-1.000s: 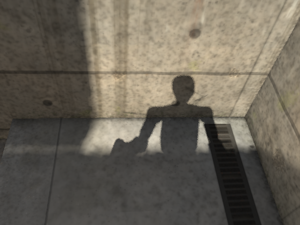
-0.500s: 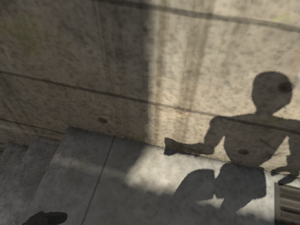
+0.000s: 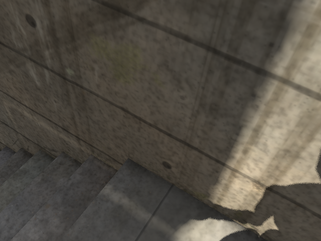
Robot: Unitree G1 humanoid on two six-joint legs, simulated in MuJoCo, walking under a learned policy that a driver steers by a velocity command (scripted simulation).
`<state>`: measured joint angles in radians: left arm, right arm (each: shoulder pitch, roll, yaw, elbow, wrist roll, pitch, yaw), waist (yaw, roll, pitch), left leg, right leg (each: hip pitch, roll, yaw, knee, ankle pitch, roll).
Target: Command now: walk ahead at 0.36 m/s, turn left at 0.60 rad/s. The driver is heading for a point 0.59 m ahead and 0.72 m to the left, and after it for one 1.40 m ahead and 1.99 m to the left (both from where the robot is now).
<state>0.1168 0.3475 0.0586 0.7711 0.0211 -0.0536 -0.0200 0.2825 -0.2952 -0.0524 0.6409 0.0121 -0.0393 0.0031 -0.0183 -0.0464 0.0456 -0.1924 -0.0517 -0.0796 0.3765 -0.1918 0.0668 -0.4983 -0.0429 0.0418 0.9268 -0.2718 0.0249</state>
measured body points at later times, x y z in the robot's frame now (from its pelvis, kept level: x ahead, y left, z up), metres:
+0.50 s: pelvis +0.16 +0.02 -0.01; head +0.19 +0.02 +0.44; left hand +0.12 +0.34 -0.12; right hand +0.34 -0.21 -0.12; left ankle +0.18 +0.18 -0.71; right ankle +0.21 -0.16 -0.75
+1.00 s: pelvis +0.29 +0.18 -0.02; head +0.30 +0.15 +0.43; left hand +0.32 +0.49 -0.11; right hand +0.48 -0.04 -0.13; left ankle +0.20 +0.23 -0.72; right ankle +0.34 +0.10 -0.75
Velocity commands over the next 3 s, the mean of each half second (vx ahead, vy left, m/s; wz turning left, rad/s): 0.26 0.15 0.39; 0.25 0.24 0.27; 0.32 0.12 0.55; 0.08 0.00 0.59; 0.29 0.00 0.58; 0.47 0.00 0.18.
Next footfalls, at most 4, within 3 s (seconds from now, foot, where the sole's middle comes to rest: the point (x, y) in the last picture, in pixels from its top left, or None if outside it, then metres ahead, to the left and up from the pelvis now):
0.24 right None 0.25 -0.15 -0.79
0.60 left None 0.24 0.21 -0.79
0.94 right None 0.38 0.11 -0.79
1.46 left None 0.42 0.54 -0.98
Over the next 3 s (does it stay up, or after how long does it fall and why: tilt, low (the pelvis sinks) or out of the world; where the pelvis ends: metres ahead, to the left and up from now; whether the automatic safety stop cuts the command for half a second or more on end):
stays up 0.85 0.86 -0.60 its command is cut before an obstacle after 0.2 s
